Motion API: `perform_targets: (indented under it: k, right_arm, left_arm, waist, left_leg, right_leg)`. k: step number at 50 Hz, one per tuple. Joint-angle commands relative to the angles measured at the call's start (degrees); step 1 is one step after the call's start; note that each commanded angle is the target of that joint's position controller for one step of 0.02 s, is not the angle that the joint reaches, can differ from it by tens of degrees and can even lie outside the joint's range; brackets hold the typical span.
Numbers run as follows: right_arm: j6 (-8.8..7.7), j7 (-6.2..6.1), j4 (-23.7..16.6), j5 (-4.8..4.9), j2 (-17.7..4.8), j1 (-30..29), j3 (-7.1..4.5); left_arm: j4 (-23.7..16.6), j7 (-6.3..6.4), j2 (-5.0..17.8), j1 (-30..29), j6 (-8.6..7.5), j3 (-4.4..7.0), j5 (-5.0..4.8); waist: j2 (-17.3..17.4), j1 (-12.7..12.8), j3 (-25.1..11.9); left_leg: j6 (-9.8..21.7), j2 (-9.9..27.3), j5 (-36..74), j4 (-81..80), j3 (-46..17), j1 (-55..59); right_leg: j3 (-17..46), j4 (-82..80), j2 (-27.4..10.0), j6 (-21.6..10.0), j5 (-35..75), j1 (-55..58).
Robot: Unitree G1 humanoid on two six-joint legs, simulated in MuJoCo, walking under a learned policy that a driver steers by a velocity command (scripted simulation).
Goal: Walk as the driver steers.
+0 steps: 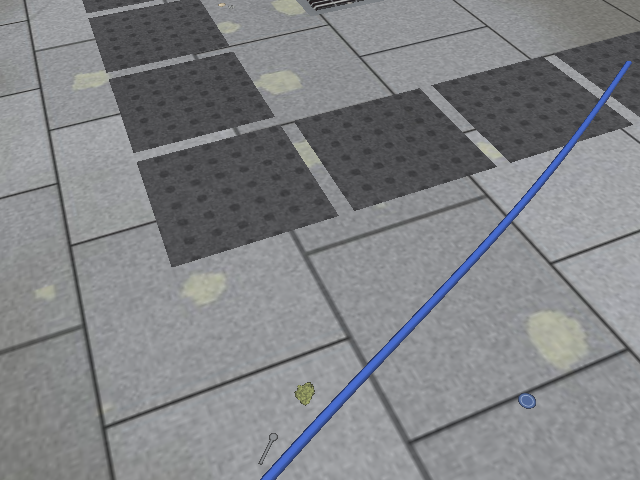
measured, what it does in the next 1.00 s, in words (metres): walks ahead, turning left: right foot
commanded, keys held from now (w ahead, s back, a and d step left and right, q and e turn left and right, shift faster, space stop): w+shift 0.56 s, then w+q+shift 0.06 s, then q+shift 0.38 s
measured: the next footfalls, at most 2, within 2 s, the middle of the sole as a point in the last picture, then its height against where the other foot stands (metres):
right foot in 0.66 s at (386, 462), level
left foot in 1.10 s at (258, 400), level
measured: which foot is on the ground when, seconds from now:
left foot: down 0.00-0.68, up 0.70-1.00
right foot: down 0.00-0.20, up 0.22-0.64, down 0.66-1.00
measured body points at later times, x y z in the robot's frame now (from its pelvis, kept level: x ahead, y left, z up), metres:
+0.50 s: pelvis +0.21 +0.06 +0.01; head +0.23 +0.07 +0.46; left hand +0.45 +0.27 -0.06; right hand +0.14 -0.19 -0.12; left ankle +0.06 +0.15 -0.73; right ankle +0.42 -0.12 -0.65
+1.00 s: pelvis +0.55 +0.03 +0.01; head +0.59 +0.07 +0.45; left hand +0.58 +0.34 -0.12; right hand +0.80 -0.20 -0.07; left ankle +0.68 +0.18 -0.68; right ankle +0.54 -0.09 -0.73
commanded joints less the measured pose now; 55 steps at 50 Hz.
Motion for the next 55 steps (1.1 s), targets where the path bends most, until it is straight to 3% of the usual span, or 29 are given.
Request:
perform_targets:
  k: [1,4,7,9,10,11,12,13,14,15,17,22,27,29,31,32,33,34,35,36,37,38,39,43,45,48,53,54,55]
  right_arm:
    - [-3.19,0.42,-6.99,2.31,-5.57,-9.26,-1.67]
    - [-5.83,1.75,-7.26,2.03,-5.22,-8.56,-1.41]
    - [-6.26,2.48,-3.0,1.15,-5.17,0.16,-1.71]
    - [-5.68,1.73,1.46,1.43,-7.18,12.98,-3.07]
    - [-5.76,1.08,3.19,1.03,-10.99,23.21,-4.12]
    - [-6.41,1.59,1.74,-0.1,-16.16,25.05,-4.35]
    - [-6.8,2.03,0.43,-0.48,-13.08,18.91,-3.48]
    - [-7.09,2.04,-0.51,-0.34,-10.79,15.62,-2.68]
    - [-6.84,2.08,-0.93,-0.62,-9.52,13.85,-2.04]
    - [-6.32,2.21,-1.4,-0.95,-8.47,12.07,-1.48]
    - [-6.0,1.88,-1.46,-1.26,-6.5,11.24,-0.55]
    - [-6.12,0.17,0.12,-0.15,-7.06,15.4,-0.15]
    - [-5.35,-0.49,2.64,0.68,-7.51,21.12,0.26]
    - [-4.66,-0.53,3.2,0.72,-8.34,21.67,0.06]
    - [-3.89,-0.76,3.76,-0.38,-10.69,21.57,-0.61]
    - [-3.06,-0.81,3.94,-1.24,-12.13,21.13,-1.08]
    - [-2.37,-0.93,3.23,-1.71,-13.01,18.42,-1.3]
    - [-2.9,-1.14,0.22,-3.47,-7.65,19.41,-0.06]
    - [-4.17,-0.38,0.88,-0.28,1.45,29.38,2.17]
    - [-4.7,-0.23,-0.71,1.91,-8.27,21.0,-0.48]
    - [-4.27,-0.6,-3.83,3.05,-10.46,12.49,-1.59]
    - [-3.65,-0.97,-4.7,2.25,-8.84,9.79,-1.42]
    - [-2.61,-1.09,-4.73,1.23,-8.14,9.68,-1.97]
    - [2.22,-1.33,-6.9,1.8,-3.6,11.58,-2.2]
    - [2.52,-0.74,-8.4,0.49,-3.89,9.37,-2.23]
    - [2.64,1.35,-8.74,0.0,-5.45,7.31,-2.75]
    - [3.45,2.87,-11.72,0.32,-11.34,6.57,-5.82]
    - [3.11,2.3,-10.45,0.26,-13.15,12.29,-7.16]
    - [2.62,0.95,-10.02,0.43,-17.87,15.0,-8.8]
  left_arm:
    - [-1.91,0.59,14.44,4.59,-2.07,3.9,-1.26]
    - [-2.83,0.04,11.26,2.15,-3.83,3.06,-1.66]
    - [-3.95,-0.8,12.13,-1.58,-3.43,3.28,-2.07]
    - [-4.85,-1.03,9.41,-2.47,-3.7,2.25,-0.91]
    - [-6.59,-1.21,5.27,-5.47,-4.38,1.04,-0.28]
    - [-10.5,-0.83,0.83,-3.48,-6.12,-0.03,-1.59]
    - [-10.85,-0.83,4.35,-3.79,-6.98,0.56,-4.45]
    - [-11.43,-1.1,6.3,-7.86,-7.24,0.74,-4.43]
    - [-10.61,-1.29,6.11,-7.34,-7.13,0.61,-2.84]
    - [-10.08,-1.58,5.73,-6.72,-6.92,0.69,-1.61]
    - [-9.63,-2.49,5.38,-5.52,-5.86,0.85,-1.6]
    - [-12.63,-2.74,4.46,-14.44,-5.85,0.28,-1.21]
    - [-15.82,-5.46,3.15,-24.87,-7.31,-0.34,-2.35]
    - [-17.01,-6.17,3.99,-27.1,-7.69,-0.05,-2.36]
    - [-17.31,-5.53,7.41,-22.71,-7.35,1.36,-2.43]
    - [-15.59,-4.67,10.36,-14.31,-6.9,2.7,-2.45]
    - [-12.33,-3.51,12.39,-0.98,-6.3,3.77,-2.17]
    - [-9.78,-2.18,18.11,10.01,-5.61,4.89,-0.45]
    - [-8.64,-3.39,17.65,9.49,-6.57,4.36,1.55]
    - [-10.0,-2.99,12.27,7.1,-6.03,3.45,2.05]
    - [-9.6,-2.39,9.57,3.19,-5.8,2.64,1.8]
    - [-7.88,-2.27,8.74,0.54,-5.95,2.45,1.27]
    - [-7.26,-2.09,7.19,-2.15,-6.36,2.21,1.16]
    - [-5.82,-1.96,7.14,-13.98,-7.25,2.63,0.79]
    - [-5.23,-1.33,9.47,-15.71,-7.2,3.49,0.25]
    - [-4.76,-0.58,11.34,-16.48,-6.12,4.08,-1.19]
    - [-4.05,-0.49,14.05,-15.94,-2.95,5.39,-3.53]
    - [-4.14,-0.72,13.0,-15.97,-2.17,5.18,-3.93]
    - [-4.34,-1.1,11.08,-12.9,-1.68,4.6,-2.41]
  waist:
    - [-13.76,3.56,12.0]
    - [-10.12,2.37,9.57]
    - [-9.1,-2.2,2.99]
    - [-4.38,-8.14,-0.03]
    - [6.48,-13.09,-1.91]
    - [19.62,-9.82,-5.32]
    - [11.77,-7.12,-1.17]
    - [6.67,-6.29,3.72]
    - [3.11,-4.86,3.64]
    - [2.85,-3.18,4.39]
    - [5.19,-1.18,5.79]
    - [2.25,-2.99,8.51]
    - [2.21,-5.26,11.14]
    - [3.61,-4.61,10.63]
    - [8.42,-0.11,4.81]
    - [10.78,4.58,-0.8]
    - [11.04,11.97,-7.55]
    - [1.7,12.64,-19.83]
    - [-22.29,5.43,-35.07]
    - [-15.25,8.42,-30.32]
    - [-11.75,7.79,-18.49]
    - [-4.21,5.21,-10.81]
    - [-4.0,2.63,-7.5]
    - [-7.04,-4.36,2.11]
    - [-6.49,-4.57,2.08]
    - [-4.37,-3.58,-0.92]
    - [-3.52,-4.83,-1.66]
    - [-1.09,-7.73,-3.64]
    - [9.71,-7.78,-1.62]
  left_leg:
    - [2.24,1.7,-3.88,12.01,1.75,-16.21]
    - [4.58,6.08,-2.8,8.62,-0.18,-21.14]
    - [2.4,0.78,9.15,-3.35,7.82,4.68]
    - [1.35,-1.45,8.31,-3.45,9.24,22.1]
    - [4.74,8.04,-1.86,-10.38,-5.88,31.17]
    - [13.53,21.36,-19.02,-21.82,-38.3,35.25]
    - [16.8,25.64,-32.65,-26.65,-47.32,31.58]
    - [15.46,24.96,-28.15,-25.75,-41.06,27.97]
    - [13.82,22.02,-21.26,-24.32,-33.28,24.35]
    - [12.44,18.79,-16.02,-24.9,-27.14,19.46]
    - [11.23,15.01,-10.13,-27.7,-19.89,12.96]
    - [10.73,12.08,8.93,-33.07,-7.09,9.96]
    - [9.5,13.26,19.19,-35.38,-0.74,17.18]
    - [9.19,14.56,33.06,-31.74,-0.26,21.35]
    - [8.45,16.24,60.88,-22.21,-1.75,25.98]
    - [7.49,15.78,72.94,-11.69,-2.2,26.65]
    - [5.11,13.77,71.89,4.05,-1.28,17.56]
    - [3.37,8.21,42.42,23.78,-2.0,0.65]
    - [0.52,-2.1,-8.11,45.08,-7.03,-15.54]
    - [-0.03,1.07,-6.51,48.87,-9.57,-18.77]
    - [-0.5,3.34,-5.13,49.0,-6.09,-22.21]
    - [-1.19,5.78,-3.11,45.61,-4.18,-21.33]
    - [-1.47,7.75,-1.57,42.16,-3.77,-18.34]
    - [-3.25,10.89,-0.59,32.84,-1.68,-11.95]
    - [-2.91,10.91,9.59,22.9,-0.3,-10.56]
    - [-1.07,8.58,23.92,10.7,2.81,-5.87]
    - [3.73,3.67,15.29,3.8,9.05,-1.54]
    - [5.96,0.8,17.03,-0.65,9.66,5.74]
    - [9.16,2.76,42.74,-6.57,0.26,12.32]
  right_leg:
    - [29.44,-26.26,-19.33,-13.87,-31.64,-4.81]
    - [23.93,-24.78,-18.74,-12.04,-15.58,3.88]
    - [9.74,-20.14,-10.64,-8.83,-7.29,-6.39]
    - [4.86,-8.07,-6.87,-7.47,-1.39,-17.08]
    - [-0.37,14.94,-2.26,-4.25,3.77,-26.84]
    - [1.18,33.47,3.55,-2.51,-8.53,-39.35]
    - [4.29,42.15,-0.66,-3.62,-4.26,-48.71]
    - [2.96,43.99,-4.17,-4.72,1.16,-52.91]
    - [1.65,42.81,-6.41,-4.66,5.28,-50.32]
    - [1.54,39.24,-7.94,-4.17,8.46,-47.11]
    - [0.25,35.71,-8.72,-2.62,13.48,-42.71]
    - [-4.41,20.33,-6.73,0.25,27.3,-40.17]
    - [-6.95,2.37,-3.7,-1.3,32.7,-33.24]
    - [-7.81,-1.43,-1.57,-2.36,28.85,-29.24]
    - [-8.01,-0.98,1.83,-3.69,21.79,-19.97]
    - [-8.36,-0.3,3.63,-5.04,18.46,-10.24]
    - [-6.64,-0.52,0.86,-6.37,21.52,7.78]
    - [9.13,6.53,-14.44,-7.77,25.83,31.65]
    - [37.72,-3.79,-27.98,-18.04,20.82,48.03]
    - [34.36,-9.29,-25.17,-15.12,24.95,39.77]
    - [20.87,-7.41,-23.42,-12.89,34.8,30.58]
    - [12.36,-8.62,-21.37,-12.0,45.81,19.23]
    - [6.66,-10.45,-19.2,-11.2,46.15,11.02]
    - [-5.74,-20.58,-19.13,-11.71,40.88,-8.99]
    - [-11.25,-20.97,-17.43,-11.4,40.84,-8.69]
    - [-16.91,-17.85,-15.11,-9.6,39.17,-2.87]
    - [-18.8,-3.02,-17.48,-5.25,44.54,4.44]
    - [-19.79,7.62,-15.36,-3.23,43.5,2.58]
    - [-19.35,23.18,-9.49,0.71,21.75,-6.35]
